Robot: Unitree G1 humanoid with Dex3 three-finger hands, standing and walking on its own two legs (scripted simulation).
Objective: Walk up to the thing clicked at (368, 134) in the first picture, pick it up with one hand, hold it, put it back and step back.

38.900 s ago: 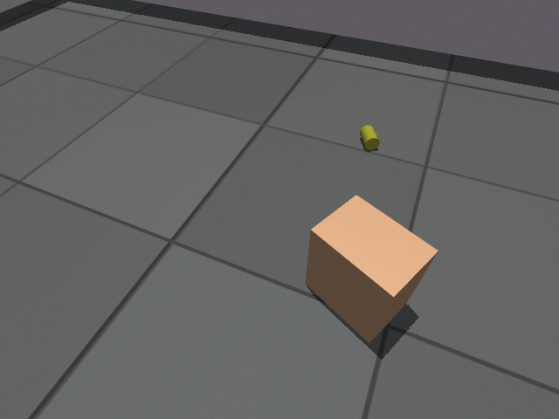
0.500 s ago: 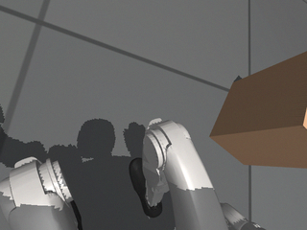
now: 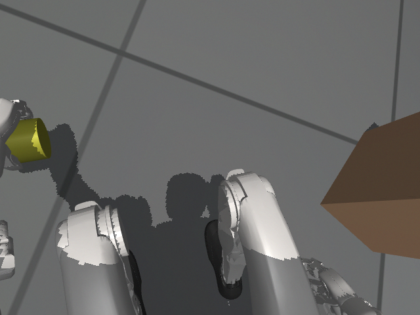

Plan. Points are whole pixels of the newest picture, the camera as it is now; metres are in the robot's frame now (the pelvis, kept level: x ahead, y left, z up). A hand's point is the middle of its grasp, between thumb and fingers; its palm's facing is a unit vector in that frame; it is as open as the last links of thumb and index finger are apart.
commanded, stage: settle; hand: left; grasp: from above
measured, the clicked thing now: (9, 143) +0.46 +0.32 -0.20
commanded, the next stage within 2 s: lift in 0.08 s
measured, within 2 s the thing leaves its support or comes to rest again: neither
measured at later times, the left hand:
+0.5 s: hand out of the picture +0.44 +0.31 -0.09, palm faces -0.48 -0.05 -0.88, open 10.4 cm
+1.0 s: hand out of the picture +0.37 +0.30 +0.09, palm faces -0.43 -0.09 -0.90, open 10.4 cm
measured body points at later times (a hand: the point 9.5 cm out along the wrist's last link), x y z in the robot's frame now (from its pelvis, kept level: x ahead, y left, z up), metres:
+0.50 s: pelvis +0.00 +0.01 +0.05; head +0.21 +0.07 +0.44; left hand +0.46 +0.31 -0.04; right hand +0.06 -0.27 -0.06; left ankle +0.08 +0.13 -0.30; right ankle +0.11 -0.12 -0.30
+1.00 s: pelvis +0.00 +0.01 +0.18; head +0.15 +0.05 +0.60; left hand +0.39 +0.30 +0.14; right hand +0.14 -0.26 +0.07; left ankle +0.08 +0.13 -0.30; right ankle +0.11 -0.12 -0.30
